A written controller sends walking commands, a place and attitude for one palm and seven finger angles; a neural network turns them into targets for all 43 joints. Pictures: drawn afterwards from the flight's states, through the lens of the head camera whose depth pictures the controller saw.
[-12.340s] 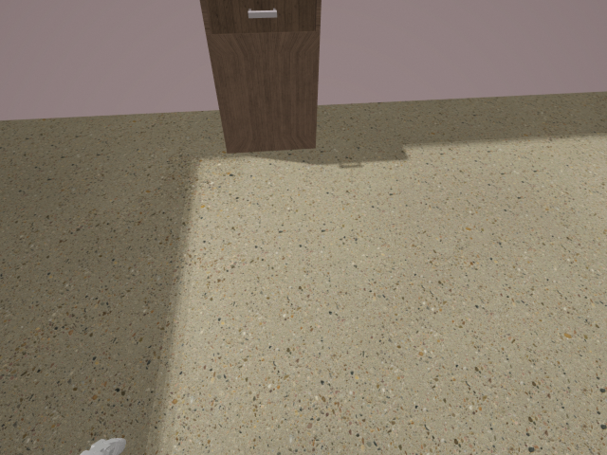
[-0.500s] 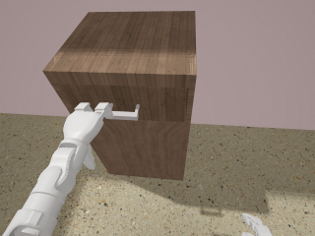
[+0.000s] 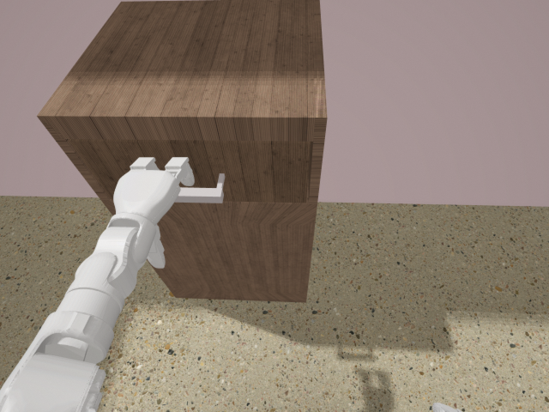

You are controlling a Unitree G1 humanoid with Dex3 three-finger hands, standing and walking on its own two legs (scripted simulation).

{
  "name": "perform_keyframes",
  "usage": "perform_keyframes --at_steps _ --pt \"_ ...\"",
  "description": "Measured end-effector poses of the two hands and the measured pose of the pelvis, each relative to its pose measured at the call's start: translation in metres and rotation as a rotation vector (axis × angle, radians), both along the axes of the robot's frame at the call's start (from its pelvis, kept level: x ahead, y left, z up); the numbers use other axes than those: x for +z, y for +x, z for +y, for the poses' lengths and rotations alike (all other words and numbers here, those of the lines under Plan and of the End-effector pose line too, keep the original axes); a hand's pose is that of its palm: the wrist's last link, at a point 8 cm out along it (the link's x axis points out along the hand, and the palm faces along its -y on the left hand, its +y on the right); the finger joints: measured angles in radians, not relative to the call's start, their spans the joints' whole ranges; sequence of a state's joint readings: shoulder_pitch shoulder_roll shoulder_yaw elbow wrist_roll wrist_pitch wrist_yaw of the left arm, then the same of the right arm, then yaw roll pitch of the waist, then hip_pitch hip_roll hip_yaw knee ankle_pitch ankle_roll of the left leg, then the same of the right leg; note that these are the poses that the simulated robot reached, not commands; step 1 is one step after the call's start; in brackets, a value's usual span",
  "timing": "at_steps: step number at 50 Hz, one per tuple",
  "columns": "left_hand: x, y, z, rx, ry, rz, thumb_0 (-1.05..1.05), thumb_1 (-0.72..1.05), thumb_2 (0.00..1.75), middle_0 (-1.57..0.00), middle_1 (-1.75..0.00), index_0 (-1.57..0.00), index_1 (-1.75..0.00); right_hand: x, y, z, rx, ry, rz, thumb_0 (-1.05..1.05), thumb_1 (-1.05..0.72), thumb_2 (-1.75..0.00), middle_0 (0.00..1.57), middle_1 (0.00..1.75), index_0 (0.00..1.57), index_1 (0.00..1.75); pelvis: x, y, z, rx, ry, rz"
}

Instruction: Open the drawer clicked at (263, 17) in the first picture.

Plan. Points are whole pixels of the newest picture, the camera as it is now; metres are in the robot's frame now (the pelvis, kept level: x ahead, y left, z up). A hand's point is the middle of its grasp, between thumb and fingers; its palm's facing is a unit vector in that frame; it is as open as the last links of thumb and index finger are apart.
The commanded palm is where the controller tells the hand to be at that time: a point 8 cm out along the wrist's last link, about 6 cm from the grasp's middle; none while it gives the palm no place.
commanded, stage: move the hooked fingers above the handle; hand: left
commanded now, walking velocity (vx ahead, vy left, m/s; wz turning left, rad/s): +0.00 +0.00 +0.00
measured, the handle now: (194, 186) +0.52 +0.19 -0.04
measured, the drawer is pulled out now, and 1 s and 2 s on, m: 0.00 0.00 0.00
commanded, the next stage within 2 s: lower the fingers behind the handle in 1.20 s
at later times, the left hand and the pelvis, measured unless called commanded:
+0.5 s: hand (177, 195) +0.46 +0.20 +0.01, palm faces -0.05 -0.03 -1.00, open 13.9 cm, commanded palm +0.44 +0.21 +0.07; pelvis +0.00 +0.01 -0.01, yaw +0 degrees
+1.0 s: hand (181, 194) +0.46 +0.19 +0.01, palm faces -0.03 -0.02 -1.00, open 13.9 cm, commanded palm +0.44 +0.20 +0.08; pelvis +0.00 +0.01 -0.01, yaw +0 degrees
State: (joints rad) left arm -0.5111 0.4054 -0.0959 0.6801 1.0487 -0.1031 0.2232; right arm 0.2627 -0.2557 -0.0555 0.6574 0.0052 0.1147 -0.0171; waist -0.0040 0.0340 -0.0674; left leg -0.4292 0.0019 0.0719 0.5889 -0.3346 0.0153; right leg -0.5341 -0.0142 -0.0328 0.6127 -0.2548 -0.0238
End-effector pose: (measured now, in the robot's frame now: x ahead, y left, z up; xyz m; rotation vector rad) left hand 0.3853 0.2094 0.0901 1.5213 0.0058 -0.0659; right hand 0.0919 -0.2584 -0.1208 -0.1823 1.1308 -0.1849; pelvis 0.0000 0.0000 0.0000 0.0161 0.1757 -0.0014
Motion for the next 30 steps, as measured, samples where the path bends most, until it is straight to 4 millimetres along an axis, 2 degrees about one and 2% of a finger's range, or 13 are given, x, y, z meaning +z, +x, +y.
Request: perform_keyframes --at_steps 11,30 --pt "-0.012 0.019 0.006 0.030 0.028 0.004 0.00 -0.49 0.30 -0.31 -1.20 -0.32 -1.20 -0.005 -0.021 0.002 -0.029 -0.009 0.053 0.00 -0.90 -0.90 0.20 0.30 0.20 0.30 -0.004 -0.003 0.004 0.006 -0.005 0.033" --pt "-0.024 0.062 -0.010 0.019 0.021 -0.003 0.00 -0.49 0.30 -0.31 -1.20 -0.32 -1.20 -0.011 -0.071 0.004 -0.094 -0.028 0.170 0.00 -0.90 -0.90 0.20 0.30 0.20 0.30 -0.013 -0.002 0.013 -0.007 -0.013 0.108"
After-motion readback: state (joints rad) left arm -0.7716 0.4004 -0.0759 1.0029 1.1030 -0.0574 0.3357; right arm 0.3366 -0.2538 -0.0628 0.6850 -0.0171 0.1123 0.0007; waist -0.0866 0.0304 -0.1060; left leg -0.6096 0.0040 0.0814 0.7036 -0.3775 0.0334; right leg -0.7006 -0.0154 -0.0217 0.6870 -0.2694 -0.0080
